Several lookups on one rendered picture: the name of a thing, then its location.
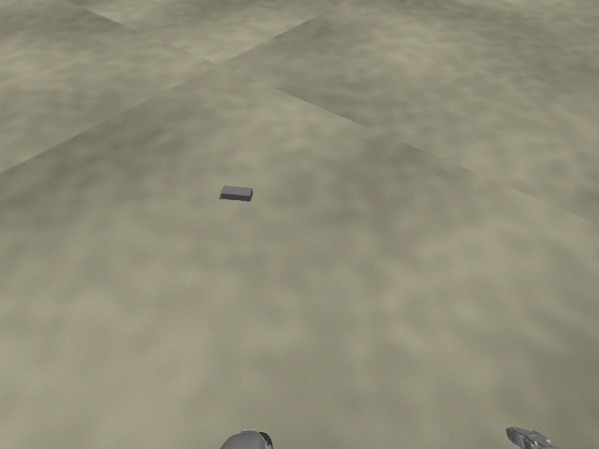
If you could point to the right robot hand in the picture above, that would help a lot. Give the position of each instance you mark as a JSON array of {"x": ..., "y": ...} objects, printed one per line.
[{"x": 529, "y": 440}]

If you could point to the small box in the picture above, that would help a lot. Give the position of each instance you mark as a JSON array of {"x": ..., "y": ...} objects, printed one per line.
[{"x": 237, "y": 193}]

